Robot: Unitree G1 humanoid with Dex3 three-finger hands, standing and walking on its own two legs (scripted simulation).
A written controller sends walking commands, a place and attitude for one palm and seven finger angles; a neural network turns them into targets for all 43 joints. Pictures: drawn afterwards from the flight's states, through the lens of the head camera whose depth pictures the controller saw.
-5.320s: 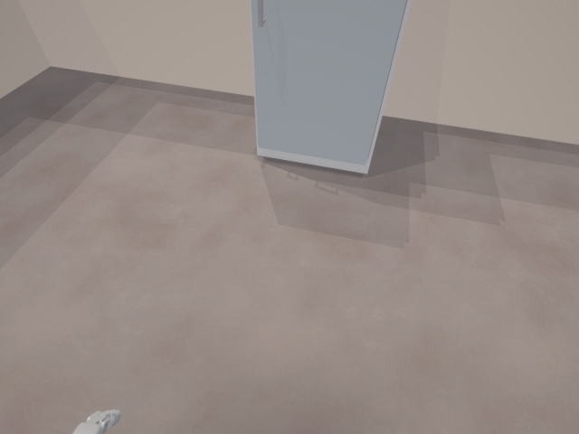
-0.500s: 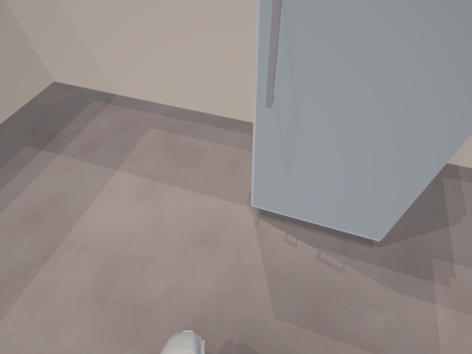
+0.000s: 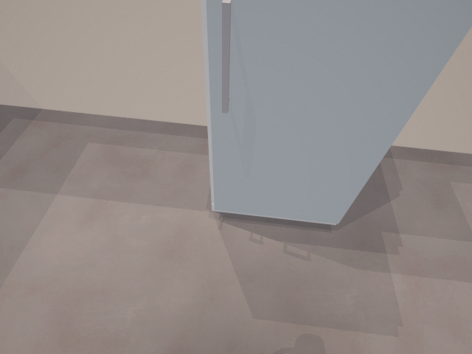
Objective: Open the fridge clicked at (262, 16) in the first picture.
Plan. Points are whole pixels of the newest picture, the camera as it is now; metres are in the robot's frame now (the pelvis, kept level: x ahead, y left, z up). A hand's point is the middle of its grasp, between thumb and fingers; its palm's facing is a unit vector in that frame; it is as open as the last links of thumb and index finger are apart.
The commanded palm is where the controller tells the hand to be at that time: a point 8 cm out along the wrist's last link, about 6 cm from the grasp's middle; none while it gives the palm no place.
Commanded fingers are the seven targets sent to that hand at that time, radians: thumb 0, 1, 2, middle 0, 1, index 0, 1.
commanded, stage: take the last steps up to it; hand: left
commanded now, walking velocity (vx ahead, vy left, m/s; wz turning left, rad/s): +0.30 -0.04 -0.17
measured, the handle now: (226, 60) +0.74 +0.07 +0.09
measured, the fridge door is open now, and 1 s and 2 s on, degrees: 0 0 0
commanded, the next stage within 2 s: come to a stop and stand still in 0.88 s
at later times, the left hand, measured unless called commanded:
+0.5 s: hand out of the picture +0.05 +0.16 -0.19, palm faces +0.02 -0.99 -0.16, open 7.3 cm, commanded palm none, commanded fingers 0.00 0.90 0.90 -0.20 -0.30 -0.20 -0.30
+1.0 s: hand (197, 254) +0.34 +0.11 -0.16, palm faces -0.06 -0.97 -0.23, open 7.3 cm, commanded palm none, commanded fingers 0.00 0.90 0.90 -0.20 -0.30 -0.20 -0.30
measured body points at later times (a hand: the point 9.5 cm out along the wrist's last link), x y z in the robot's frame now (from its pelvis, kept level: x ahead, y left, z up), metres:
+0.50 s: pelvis +0.09 -0.01 -0.01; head +0.10 +0.00 +0.44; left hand +0.05 +0.21 -0.17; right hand +0.13 -0.25 -0.16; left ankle +0.14 +0.10 -0.74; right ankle -0.02 -0.13 -0.74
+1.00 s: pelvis +0.25 -0.07 -0.01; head +0.27 -0.10 +0.44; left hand +0.34 +0.16 -0.15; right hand +0.18 -0.27 -0.18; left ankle +0.16 +0.08 -0.69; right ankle +0.28 -0.15 -0.74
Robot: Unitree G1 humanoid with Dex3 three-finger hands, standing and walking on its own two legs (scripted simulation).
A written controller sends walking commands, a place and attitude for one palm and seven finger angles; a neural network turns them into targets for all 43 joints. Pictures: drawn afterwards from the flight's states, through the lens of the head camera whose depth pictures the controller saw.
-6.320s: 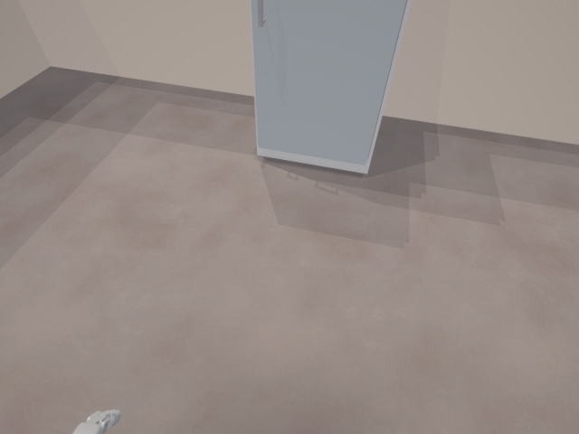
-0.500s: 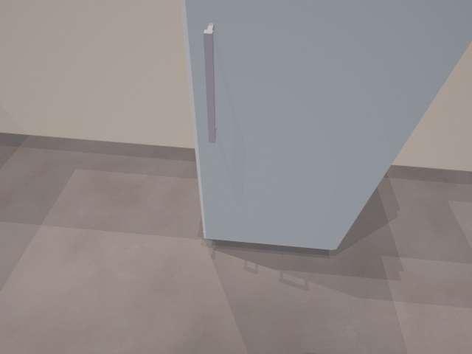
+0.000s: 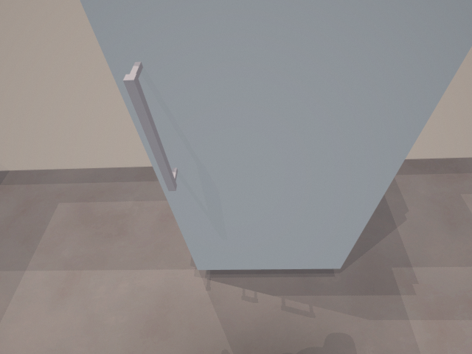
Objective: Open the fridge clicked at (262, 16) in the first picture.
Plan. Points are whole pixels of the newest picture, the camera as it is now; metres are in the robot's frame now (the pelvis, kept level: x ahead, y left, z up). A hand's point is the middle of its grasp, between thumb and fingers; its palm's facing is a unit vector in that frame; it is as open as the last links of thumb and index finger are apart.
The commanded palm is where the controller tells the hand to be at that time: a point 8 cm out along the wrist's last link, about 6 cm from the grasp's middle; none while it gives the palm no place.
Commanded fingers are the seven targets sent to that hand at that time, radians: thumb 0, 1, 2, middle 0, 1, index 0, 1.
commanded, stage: come to a stop and stand still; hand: left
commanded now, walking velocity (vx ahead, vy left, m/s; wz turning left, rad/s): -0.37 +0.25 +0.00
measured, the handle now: (157, 136) +0.48 +0.17 +0.10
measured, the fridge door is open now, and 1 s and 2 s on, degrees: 0 0 0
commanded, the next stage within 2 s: none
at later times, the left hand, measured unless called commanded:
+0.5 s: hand out of the picture +0.07 +0.25 -0.19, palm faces +0.07 -0.97 -0.22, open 7.4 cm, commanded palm none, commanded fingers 0.00 0.90 0.90 -0.20 -0.30 -0.20 -0.30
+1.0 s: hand out of the picture +0.02 +0.19 -0.15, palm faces -0.01 -0.97 -0.24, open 7.4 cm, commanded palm none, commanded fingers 0.00 0.90 0.90 -0.20 -0.30 -0.20 -0.30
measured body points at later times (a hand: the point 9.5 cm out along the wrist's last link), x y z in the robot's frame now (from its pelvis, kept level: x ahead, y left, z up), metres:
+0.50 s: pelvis +0.05 +0.05 +0.00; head +0.10 +0.08 +0.44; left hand +0.07 +0.30 -0.17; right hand +0.17 -0.19 -0.13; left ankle +0.07 +0.15 -0.73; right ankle +0.02 -0.08 -0.70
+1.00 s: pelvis -0.02 +0.01 +0.01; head -0.03 -0.01 +0.46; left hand +0.02 +0.24 -0.13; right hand -0.05 -0.23 -0.16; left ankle +0.06 +0.15 -0.71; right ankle -0.06 -0.10 -0.73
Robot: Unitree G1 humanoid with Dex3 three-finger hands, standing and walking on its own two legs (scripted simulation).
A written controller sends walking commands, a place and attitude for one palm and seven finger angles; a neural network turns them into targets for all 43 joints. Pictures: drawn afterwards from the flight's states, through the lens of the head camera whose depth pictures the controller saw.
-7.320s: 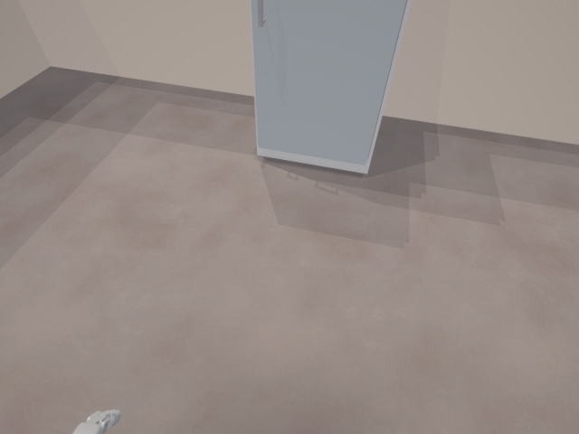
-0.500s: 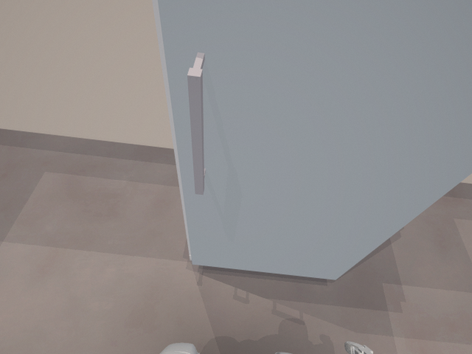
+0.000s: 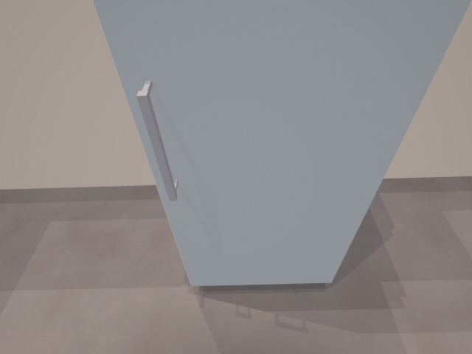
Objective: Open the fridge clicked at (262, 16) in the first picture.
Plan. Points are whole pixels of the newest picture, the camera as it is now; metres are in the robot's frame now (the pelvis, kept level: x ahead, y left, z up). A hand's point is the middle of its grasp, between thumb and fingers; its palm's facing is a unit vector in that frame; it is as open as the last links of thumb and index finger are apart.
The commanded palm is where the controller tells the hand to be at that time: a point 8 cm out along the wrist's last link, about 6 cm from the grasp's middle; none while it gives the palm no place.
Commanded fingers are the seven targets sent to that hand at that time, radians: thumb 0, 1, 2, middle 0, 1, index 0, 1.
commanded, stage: come to a stop and stand still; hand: left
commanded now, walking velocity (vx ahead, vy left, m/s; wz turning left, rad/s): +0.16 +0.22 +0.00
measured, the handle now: (162, 148) +0.50 +0.18 +0.09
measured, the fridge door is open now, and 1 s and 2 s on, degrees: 0 0 0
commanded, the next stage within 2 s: look again from close up in 1.66 s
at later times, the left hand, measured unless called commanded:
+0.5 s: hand out of the picture -0.05 +0.17 -0.18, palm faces +0.13 -0.98 -0.16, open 7.4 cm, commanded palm none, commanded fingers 0.00 0.90 0.90 -0.20 -0.30 -0.20 -0.30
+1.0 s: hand out of the picture +0.03 +0.23 -0.18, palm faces +0.02 -0.97 -0.22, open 7.4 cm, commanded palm none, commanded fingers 0.00 0.90 0.90 -0.20 -0.30 -0.20 -0.30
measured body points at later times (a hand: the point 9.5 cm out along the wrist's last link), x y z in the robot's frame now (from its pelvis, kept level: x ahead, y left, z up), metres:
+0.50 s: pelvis +0.02 +0.02 -0.01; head +0.04 +0.03 +0.44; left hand -0.06 +0.22 -0.17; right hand +0.10 -0.20 -0.16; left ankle +0.01 +0.15 -0.74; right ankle -0.04 -0.11 -0.74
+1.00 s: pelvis +0.01 +0.05 +0.00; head +0.02 +0.05 +0.45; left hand +0.03 +0.28 -0.16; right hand +0.01 -0.18 -0.16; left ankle +0.01 +0.15 -0.74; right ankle -0.04 -0.11 -0.74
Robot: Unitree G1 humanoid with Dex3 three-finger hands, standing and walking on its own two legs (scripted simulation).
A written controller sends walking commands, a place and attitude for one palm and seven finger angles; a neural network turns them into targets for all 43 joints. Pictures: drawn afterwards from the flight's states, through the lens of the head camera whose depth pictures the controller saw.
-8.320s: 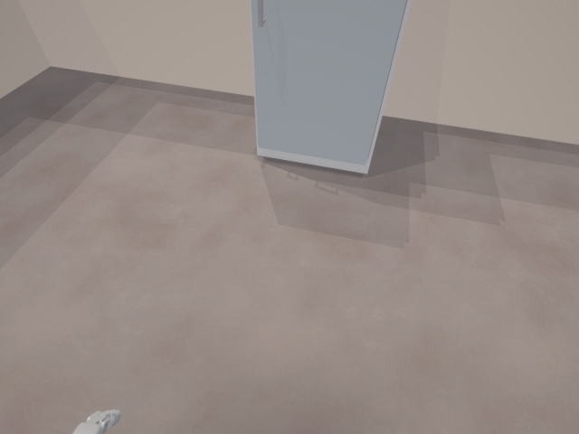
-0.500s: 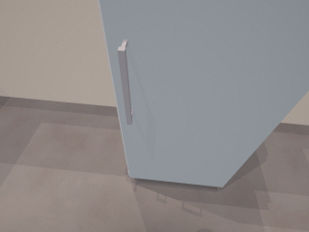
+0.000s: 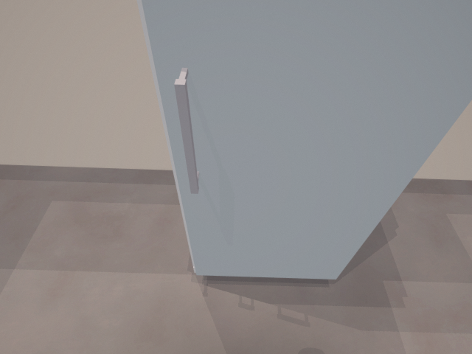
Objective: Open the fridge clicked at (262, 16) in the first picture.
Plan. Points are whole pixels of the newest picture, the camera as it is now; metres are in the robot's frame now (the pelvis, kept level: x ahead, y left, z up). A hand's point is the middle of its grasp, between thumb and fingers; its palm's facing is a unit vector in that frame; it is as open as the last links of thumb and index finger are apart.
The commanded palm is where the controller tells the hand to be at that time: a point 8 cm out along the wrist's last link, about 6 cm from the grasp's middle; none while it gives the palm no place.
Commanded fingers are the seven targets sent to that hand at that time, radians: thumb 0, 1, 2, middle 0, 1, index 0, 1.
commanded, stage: come to a stop and stand still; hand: left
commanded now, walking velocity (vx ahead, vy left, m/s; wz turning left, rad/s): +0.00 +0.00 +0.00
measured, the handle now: (190, 140) +0.49 +0.12 +0.09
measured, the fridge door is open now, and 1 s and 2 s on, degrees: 0 0 0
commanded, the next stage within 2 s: look again from close up in 0.66 s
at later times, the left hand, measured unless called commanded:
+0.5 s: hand out of the picture -0.06 +0.13 -0.18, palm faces +0.04 -0.99 -0.15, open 7.4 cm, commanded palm none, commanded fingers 0.00 0.90 0.90 -0.20 -0.30 -0.20 -0.30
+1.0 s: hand out of the picture -0.02 +0.16 -0.19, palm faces +0.03 -0.98 -0.20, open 7.4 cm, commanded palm none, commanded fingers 0.00 0.90 0.90 -0.20 -0.30 -0.20 -0.30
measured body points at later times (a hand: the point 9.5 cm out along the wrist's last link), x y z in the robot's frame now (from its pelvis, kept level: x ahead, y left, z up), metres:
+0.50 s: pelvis -0.02 -0.02 +0.00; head -0.01 -0.01 +0.45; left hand -0.06 +0.19 -0.16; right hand -0.03 -0.23 -0.16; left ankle +0.00 +0.10 -0.74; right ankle -0.05 -0.15 -0.74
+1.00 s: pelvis -0.04 -0.01 -0.01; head -0.04 -0.01 +0.44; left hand -0.02 +0.21 -0.17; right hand -0.01 -0.24 -0.16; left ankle +0.00 +0.10 -0.74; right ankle -0.05 -0.15 -0.74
